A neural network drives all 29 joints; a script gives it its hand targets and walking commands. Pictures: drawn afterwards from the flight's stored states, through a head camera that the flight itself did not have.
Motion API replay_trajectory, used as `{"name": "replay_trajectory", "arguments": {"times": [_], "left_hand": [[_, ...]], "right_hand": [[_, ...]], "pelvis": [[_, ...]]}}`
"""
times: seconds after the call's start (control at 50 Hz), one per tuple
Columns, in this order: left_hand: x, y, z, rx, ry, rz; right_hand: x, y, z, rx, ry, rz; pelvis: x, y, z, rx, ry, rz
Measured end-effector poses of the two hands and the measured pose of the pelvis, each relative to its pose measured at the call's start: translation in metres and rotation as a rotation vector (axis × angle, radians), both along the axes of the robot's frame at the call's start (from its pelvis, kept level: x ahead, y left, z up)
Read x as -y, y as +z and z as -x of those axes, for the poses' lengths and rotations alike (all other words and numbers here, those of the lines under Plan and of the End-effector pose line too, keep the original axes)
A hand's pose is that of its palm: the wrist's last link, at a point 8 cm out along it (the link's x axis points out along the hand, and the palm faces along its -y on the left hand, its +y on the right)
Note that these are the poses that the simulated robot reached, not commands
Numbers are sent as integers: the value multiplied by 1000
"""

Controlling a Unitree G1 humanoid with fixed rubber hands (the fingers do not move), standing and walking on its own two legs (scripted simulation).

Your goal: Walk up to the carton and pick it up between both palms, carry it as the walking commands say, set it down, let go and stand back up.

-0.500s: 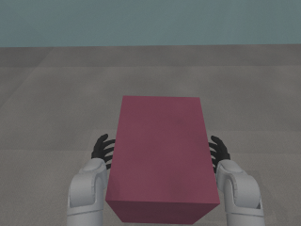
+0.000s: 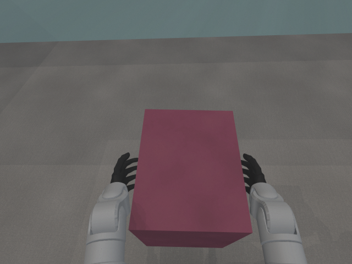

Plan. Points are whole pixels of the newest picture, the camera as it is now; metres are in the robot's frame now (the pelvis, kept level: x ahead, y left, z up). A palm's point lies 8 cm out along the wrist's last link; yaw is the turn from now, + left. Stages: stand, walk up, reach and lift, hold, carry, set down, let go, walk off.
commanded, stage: carry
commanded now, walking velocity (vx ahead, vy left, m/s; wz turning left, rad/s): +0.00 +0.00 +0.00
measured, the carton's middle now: (186, 183) +0.33 -0.01 -0.06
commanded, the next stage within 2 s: hold in 0.54 s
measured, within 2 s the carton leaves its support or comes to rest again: neither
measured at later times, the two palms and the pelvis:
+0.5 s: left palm (115, 189) +0.28 +0.15 +0.03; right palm (252, 188) +0.27 -0.16 +0.02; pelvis +0.00 +0.00 +0.00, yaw +0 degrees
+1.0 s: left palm (111, 199) +0.25 +0.16 +0.04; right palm (255, 194) +0.25 -0.15 +0.03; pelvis -0.01 +0.01 +0.01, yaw -1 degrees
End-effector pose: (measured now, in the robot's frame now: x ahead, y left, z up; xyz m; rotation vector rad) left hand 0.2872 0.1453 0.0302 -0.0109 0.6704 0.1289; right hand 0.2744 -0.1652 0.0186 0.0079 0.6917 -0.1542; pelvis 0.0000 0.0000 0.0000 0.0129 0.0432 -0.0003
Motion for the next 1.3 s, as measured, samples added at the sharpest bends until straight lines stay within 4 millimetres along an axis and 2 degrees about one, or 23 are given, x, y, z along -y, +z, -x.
{"name": "replay_trajectory", "arguments": {"times": [0.3, 0.48, 0.6, 0.78, 0.94, 1.14, 1.3], "left_hand": [[-9, 1, 2, 4, 9, -1], [-10, -2, 7, -22, 1, -19], [-8, -1, 5, -13, 4, -10], [-16, 2, 31, -23, 21, -29], [-15, 11, 34, -3, 1, -44], [-10, 4, 37, -34, -17, -51], [-15, 3, 30, -18, 19, -29]], "right_hand": [[-9, 4, -4, 4, 18, 12], [-10, -3, 3, -22, 28, 13], [-7, 0, 1, -14, 16, 5], [-15, 10, 13, -21, 53, 15], [-14, 16, 20, -2, 51, 23], [-10, 7, 29, -32, 59, 43], [-14, 11, 13, -15, 82, 53]], "pelvis": [[-3, -1, -3, 2, 1, 4], [-5, 0, 0, 7, 5, 4], [-4, 1, 0, 4, 5, 3], [-3, 8, -6, 86, -8, 10], [-5, 8, 6, 139, -4, 10], [-9, 5, 24, 155, -18, 8], [-7, 2, 30, 156, 17, 5]]}}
